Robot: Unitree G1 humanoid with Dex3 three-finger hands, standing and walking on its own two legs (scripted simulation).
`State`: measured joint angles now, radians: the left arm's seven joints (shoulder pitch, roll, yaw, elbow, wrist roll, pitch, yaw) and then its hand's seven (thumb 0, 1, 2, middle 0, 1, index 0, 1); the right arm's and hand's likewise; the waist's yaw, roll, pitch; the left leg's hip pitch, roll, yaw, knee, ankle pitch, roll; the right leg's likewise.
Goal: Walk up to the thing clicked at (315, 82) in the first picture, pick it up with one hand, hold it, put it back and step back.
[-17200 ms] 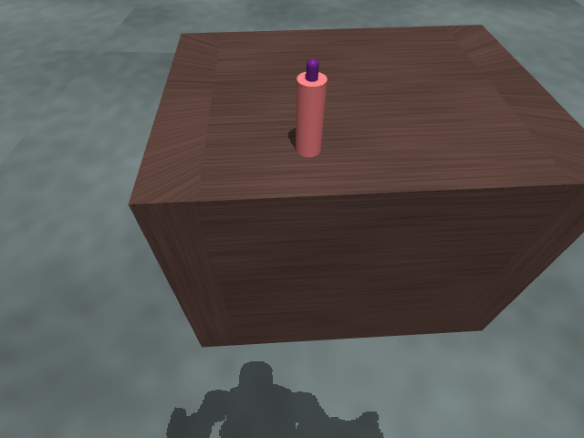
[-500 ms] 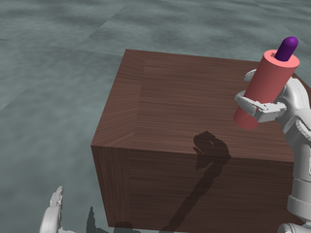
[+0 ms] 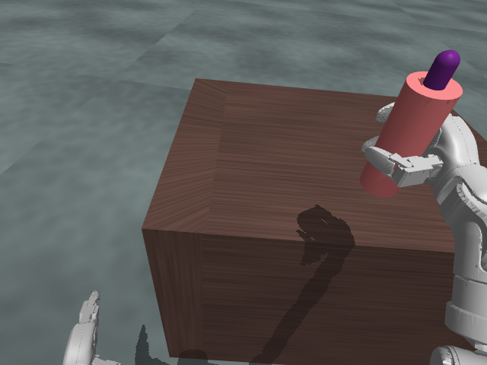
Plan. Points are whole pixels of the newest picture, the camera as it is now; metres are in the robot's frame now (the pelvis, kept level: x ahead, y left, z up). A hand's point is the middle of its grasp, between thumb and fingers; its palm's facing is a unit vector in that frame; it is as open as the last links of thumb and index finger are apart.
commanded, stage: hold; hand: right
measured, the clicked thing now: (408, 130) +0.32 -0.17 +0.29
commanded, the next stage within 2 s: crouch in 1.28 s
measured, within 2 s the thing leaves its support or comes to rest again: neither
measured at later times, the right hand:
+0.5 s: hand (385, 152) +0.32 -0.16 +0.26, palm faces -0.03 +1.00 -0.05, open 8.1 cm
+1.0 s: hand (385, 146) +0.32 -0.15 +0.27, palm faces -0.04 +1.00 -0.04, open 8.1 cm
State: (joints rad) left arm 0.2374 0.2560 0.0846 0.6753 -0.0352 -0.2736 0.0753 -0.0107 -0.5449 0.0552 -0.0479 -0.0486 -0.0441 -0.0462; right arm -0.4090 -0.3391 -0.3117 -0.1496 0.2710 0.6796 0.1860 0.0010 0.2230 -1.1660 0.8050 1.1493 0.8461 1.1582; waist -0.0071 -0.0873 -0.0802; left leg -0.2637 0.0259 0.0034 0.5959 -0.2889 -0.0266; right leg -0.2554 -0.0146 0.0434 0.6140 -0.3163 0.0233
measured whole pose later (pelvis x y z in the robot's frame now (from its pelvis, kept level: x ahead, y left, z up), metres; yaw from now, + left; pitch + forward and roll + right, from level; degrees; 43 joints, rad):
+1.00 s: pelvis -0.01 +0.00 +0.00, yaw +0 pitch -3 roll +0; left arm 0.23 0.25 0.08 0.63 -0.03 -0.27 0.06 -0.01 -0.54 0.05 -0.05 -0.05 -0.05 -0.05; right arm -0.44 -0.32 -0.29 -0.12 0.28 0.72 0.15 0.00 0.22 -1.17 0.81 1.15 0.85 1.16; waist 0.00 -0.09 -0.09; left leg -0.26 0.03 0.00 0.59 -0.28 -0.03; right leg -0.25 -0.01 0.04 0.60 -0.30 0.02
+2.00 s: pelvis -0.01 +0.00 +0.00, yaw +1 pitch +0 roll +0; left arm 0.26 0.22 0.06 0.63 -0.02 -0.32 0.07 -0.01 -0.53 0.05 -0.05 -0.06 -0.05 -0.05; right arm -0.59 -0.32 -0.27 0.40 0.19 0.34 0.08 0.00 0.20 -1.17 0.79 1.16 0.84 1.17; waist 0.05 -0.04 -0.05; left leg -0.37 0.01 -0.02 0.63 -0.27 -0.02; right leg -0.35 -0.03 0.02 0.64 -0.31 0.03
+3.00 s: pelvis +0.00 -0.01 -0.01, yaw +3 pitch +9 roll +1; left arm 0.29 0.23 0.02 0.43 -0.01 -0.18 0.06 -0.01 -0.53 0.04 -0.06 -0.06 -0.06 -0.05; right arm -0.84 -0.42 -0.33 0.98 0.12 -0.11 0.14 0.01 0.16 -1.13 0.80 1.12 0.84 1.13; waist 0.12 -0.01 -0.08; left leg -0.55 0.00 -0.04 0.68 -0.29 -0.03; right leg -0.53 -0.04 0.00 0.72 -0.35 0.02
